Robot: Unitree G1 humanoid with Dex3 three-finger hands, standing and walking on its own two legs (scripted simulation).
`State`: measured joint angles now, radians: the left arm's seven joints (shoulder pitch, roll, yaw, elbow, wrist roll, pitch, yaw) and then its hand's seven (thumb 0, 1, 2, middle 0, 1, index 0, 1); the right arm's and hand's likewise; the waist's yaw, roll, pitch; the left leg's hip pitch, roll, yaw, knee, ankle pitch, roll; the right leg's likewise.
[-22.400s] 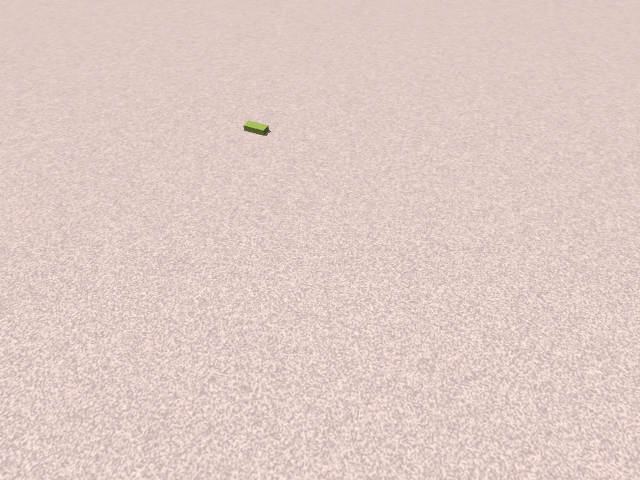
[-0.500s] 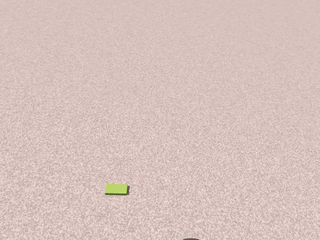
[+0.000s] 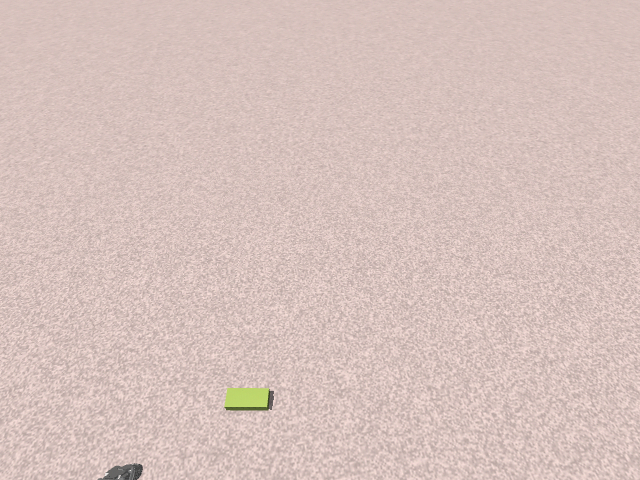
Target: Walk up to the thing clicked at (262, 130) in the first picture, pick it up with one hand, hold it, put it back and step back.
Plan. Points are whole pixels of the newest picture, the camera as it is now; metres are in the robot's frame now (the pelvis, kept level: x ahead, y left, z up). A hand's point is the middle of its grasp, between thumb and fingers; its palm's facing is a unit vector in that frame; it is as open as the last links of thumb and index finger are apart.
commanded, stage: walk up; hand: left
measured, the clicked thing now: (247, 399) +0.47 +0.26 -0.75
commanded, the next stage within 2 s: stand in 0.82 s
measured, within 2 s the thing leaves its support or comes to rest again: neither
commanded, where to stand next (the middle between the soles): +0.08 +0.01 m, yaw +1 degrees
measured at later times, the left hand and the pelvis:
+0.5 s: hand out of the picture +0.07 +0.25 -0.15, palm faces +0.02 -0.95 -0.32, open 7.4 cm; pelvis +0.00 +0.00 +0.01, yaw +1 degrees
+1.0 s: hand out of the picture +0.08 +0.26 -0.14, palm faces +0.02 -0.94 -0.34, open 7.4 cm; pelvis +0.01 +0.00 +0.01, yaw +2 degrees
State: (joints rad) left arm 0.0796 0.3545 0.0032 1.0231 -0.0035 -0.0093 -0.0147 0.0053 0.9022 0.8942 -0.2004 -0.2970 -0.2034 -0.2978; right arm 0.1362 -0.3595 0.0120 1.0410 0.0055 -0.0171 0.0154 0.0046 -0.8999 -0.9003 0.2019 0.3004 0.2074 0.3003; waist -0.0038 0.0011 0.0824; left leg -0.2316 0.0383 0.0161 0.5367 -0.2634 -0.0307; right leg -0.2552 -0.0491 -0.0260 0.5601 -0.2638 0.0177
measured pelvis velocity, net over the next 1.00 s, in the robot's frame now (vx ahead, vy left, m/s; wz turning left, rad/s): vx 0.01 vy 0.00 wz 0.03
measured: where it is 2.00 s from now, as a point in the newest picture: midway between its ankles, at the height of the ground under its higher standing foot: outside the picture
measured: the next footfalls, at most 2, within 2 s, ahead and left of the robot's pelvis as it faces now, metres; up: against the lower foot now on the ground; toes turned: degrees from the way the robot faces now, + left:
none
